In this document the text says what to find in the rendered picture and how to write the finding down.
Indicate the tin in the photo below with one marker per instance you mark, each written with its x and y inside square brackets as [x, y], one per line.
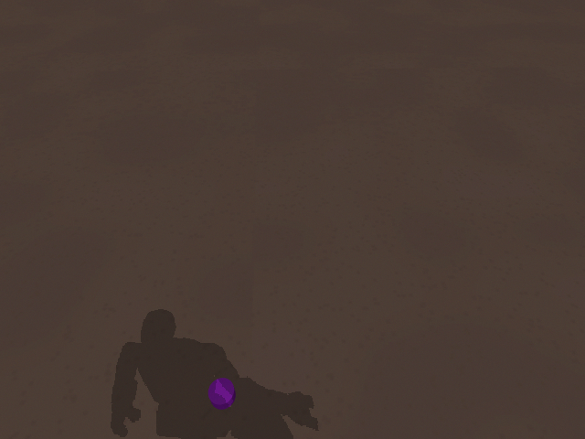
[221, 393]

